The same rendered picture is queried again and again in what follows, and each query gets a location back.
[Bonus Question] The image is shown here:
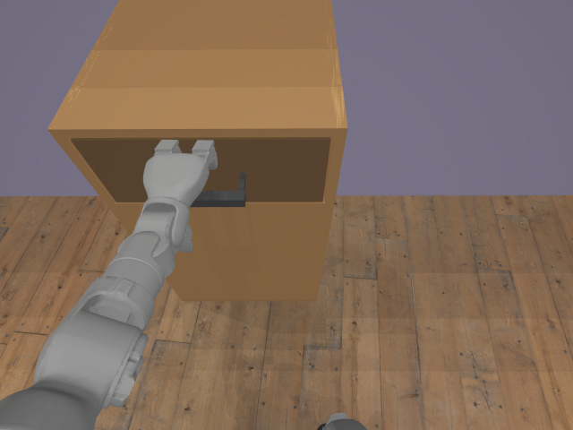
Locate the robot left forearm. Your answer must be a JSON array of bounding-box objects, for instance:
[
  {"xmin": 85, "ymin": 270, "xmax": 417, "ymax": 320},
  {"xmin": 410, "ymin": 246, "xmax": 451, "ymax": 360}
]
[{"xmin": 34, "ymin": 197, "xmax": 190, "ymax": 384}]

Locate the drawer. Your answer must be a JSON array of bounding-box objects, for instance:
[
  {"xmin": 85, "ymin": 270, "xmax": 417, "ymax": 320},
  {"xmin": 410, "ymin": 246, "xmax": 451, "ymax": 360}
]
[{"xmin": 71, "ymin": 137, "xmax": 330, "ymax": 202}]

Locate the left robot upper arm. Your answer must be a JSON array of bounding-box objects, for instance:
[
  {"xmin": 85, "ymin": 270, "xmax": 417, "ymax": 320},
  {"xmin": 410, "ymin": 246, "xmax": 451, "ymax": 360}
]
[{"xmin": 0, "ymin": 309, "xmax": 149, "ymax": 430}]

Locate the handle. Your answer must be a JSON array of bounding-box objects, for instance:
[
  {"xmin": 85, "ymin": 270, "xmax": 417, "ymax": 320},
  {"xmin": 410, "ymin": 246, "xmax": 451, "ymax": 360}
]
[{"xmin": 190, "ymin": 173, "xmax": 246, "ymax": 207}]

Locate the cabinet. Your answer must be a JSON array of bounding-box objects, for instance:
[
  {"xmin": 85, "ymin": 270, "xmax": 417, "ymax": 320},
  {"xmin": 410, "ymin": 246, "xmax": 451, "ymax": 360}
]
[{"xmin": 47, "ymin": 0, "xmax": 347, "ymax": 302}]

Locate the left robot hand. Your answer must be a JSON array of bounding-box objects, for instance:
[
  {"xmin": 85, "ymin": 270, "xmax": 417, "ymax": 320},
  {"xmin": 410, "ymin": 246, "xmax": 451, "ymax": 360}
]
[{"xmin": 143, "ymin": 140, "xmax": 218, "ymax": 253}]

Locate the right robot shin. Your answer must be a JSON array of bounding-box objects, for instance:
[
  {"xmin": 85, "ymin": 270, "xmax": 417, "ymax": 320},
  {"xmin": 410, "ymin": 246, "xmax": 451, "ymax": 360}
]
[{"xmin": 326, "ymin": 413, "xmax": 348, "ymax": 425}]

